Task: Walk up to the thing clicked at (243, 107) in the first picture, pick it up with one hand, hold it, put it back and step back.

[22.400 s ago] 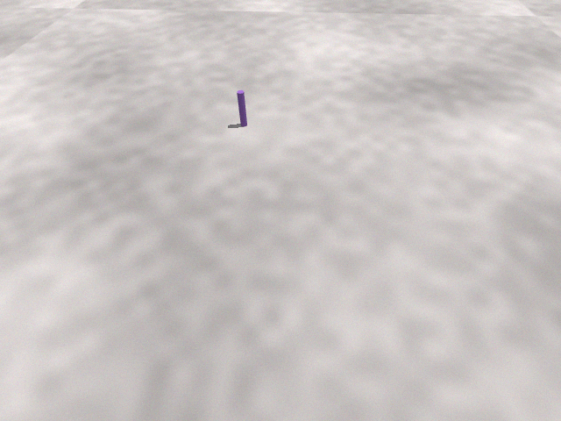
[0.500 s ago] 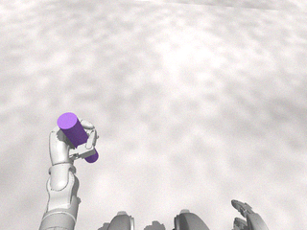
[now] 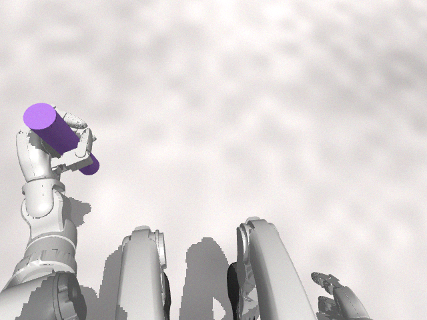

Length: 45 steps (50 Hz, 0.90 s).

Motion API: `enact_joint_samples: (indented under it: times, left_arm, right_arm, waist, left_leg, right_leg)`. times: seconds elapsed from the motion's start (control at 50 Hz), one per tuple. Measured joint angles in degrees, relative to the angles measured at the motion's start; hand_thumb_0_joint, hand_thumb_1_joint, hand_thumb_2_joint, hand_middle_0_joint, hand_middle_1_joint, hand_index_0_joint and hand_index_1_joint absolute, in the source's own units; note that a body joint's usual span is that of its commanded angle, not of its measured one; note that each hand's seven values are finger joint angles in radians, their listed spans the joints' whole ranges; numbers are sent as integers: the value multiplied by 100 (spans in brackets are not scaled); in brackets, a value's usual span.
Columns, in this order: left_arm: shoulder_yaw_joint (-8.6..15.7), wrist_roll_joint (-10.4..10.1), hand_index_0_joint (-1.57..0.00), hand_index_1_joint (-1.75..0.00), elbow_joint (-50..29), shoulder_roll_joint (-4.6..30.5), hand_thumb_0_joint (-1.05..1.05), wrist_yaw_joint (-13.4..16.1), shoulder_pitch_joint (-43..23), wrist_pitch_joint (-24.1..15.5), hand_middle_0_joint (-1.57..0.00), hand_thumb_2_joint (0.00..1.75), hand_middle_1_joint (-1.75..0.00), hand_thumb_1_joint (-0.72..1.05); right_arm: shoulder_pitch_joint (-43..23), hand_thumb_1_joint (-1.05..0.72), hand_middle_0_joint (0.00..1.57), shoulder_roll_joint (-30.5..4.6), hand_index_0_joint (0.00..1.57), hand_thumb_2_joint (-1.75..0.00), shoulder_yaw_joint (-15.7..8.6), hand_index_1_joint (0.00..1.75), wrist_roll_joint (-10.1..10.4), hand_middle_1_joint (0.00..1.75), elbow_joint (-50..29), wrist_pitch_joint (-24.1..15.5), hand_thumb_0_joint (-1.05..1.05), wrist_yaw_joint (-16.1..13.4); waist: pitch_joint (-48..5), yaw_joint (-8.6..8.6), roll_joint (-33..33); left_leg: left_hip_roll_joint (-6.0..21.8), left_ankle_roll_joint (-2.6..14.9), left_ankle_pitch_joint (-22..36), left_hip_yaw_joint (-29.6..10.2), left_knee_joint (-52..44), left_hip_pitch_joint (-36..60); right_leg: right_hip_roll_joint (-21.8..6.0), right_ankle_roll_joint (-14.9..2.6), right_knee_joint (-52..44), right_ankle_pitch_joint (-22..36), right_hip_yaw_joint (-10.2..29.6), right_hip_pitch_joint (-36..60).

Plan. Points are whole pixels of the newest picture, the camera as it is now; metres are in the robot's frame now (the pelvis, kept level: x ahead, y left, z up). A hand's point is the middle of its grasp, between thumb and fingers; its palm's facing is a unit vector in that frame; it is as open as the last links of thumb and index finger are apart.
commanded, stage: crouch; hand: left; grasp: from the side
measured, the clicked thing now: (70, 146) +0.44 +0.24 -0.04
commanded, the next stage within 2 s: lower in 1.06 s
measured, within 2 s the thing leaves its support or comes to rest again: neither
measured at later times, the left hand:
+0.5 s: hand (97, 156) +0.48 +0.24 -0.17, palm faces +0.20 -0.98 -0.01, open 4.9 cm
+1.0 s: hand (103, 163) +0.48 +0.24 -0.24, palm faces +0.19 -0.98 -0.01, open 4.9 cm
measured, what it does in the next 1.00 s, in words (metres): lowers itself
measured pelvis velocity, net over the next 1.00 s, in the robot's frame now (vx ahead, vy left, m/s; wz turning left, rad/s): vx -0.02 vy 0.01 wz -0.12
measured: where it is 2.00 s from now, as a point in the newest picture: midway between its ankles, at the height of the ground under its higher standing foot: (201, 317)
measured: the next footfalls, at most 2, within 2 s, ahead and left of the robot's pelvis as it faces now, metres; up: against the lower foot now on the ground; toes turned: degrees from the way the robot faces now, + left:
none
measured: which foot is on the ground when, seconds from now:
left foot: down 0.00-1.00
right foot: down 0.00-1.00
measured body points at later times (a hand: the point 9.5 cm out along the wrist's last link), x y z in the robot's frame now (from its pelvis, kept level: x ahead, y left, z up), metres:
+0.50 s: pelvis -0.02 +0.00 -0.13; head +0.20 +0.06 +0.26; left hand +0.46 +0.29 -0.17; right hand +0.05 -0.27 -0.24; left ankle +0.07 +0.13 -0.44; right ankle +0.08 -0.12 -0.44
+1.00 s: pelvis -0.02 +0.01 -0.16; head +0.23 +0.08 +0.21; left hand +0.47 +0.30 -0.24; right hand +0.05 -0.28 -0.26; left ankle +0.07 +0.13 -0.44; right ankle +0.08 -0.12 -0.44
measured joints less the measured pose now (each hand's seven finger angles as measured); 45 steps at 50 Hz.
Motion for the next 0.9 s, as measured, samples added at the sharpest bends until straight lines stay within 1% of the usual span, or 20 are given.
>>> enact_joint_samples:
  times: [0.14,0.24,0.34,0.44,0.54,0.6,0.68,0.84,0.9]
  left_arm:
    - [349,138,-106,-112,372,345,3,-24,-391,-92,-100,112,-115,21]
    - [467,240,-106,-112,516,622,3,-70,-601,-75,-100,112,-115,21]
    - [575,235,-106,-112,629,835,3,-79,-806,9,-100,112,-115,21]
    - [668,259,-106,-112,791,1014,3,-162,-885,59,-100,112,-115,21]
    - [873,220,-106,-112,784,1117,3,-186,-840,75,-100,112,-115,21]
    - [921,243,-106,-112,734,1194,3,-169,-814,51,-100,112,-115,21]
    - [914,287,-106,-112,630,1317,3,-171,-770,35,-100,112,-115,21]
    - [878,212,-106,-112,535,1463,3,-249,-715,28,-100,112,-115,21]
    - [891,223,-106,-112,524,1480,3,-255,-675,39,-100,112,-115,21]
  right_arm:
    - [-43,-91,20,-101,20,-91,102,30,-108,30,-9,3,1,26]
    - [-62,-91,20,-137,20,-91,205,30,-166,30,69,44,1,21]
    - [-65,-92,20,-161,20,-91,327,30,-222,30,77,93,1,16]
    - [-74,-92,20,-197,20,-91,482,30,-262,30,32,150,1,36]
    - [-107,-91,20,-233,20,-91,636,30,-316,30,-22,196,1,63]
    - [-138,-91,20,-235,20,-91,696,30,-358,30,-6,219,1,73]
    - [-195,-90,20,-261,20,-91,753,30,-423,30,21,245,1,84]
    - [-296,-90,20,-372,20,-91,867,30,-512,30,-22,302,1,115]
    - [-334,-90,20,-404,20,-91,903,30,-544,30,-49,326,1,131]
  waist:
    - [231,-213,-82]
    - [391,-333,-143]
    - [546,-426,-141]
    - [684,-508,-117]
    - [852,-553,-152]
    - [933,-566,-220]
    - [1046,-586,-283]
    - [1233,-620,-320]
    - [1287,-631,-336]
  left_leg:
    - [-10,0,-17,-104,933,-920]
    - [-11,13,-30,-152,1466,-1375]
    - [-14,29,-42,-221,1886,-1693]
    - [-9,41,-56,-296,2204,-1918]
    - [-1,37,-74,-409,2485,-2089]
    - [1,31,-87,-472,2628,-2176]
    - [-5,32,-105,-536,2782,-2276]
    - [-18,56,-175,-629,3007,-2394]
    - [-18,56,-206,-668,3081,-2408]
  right_leg:
    - [-7,-10,896,-11,-56,-882]
    - [-4,-6,1403,-12,-75,-1320]
    - [2,10,1776,-8,-117,-1602]
    - [18,24,2040,2,-169,-1793]
    - [42,28,2255,22,-256,-1931]
    - [55,28,2359,31,-304,-2000]
    - [63,39,2465,28,-352,-2062]
    - [78,82,2605,-22,-421,-2109]
    - [87,90,2652,-40,-450,-2109]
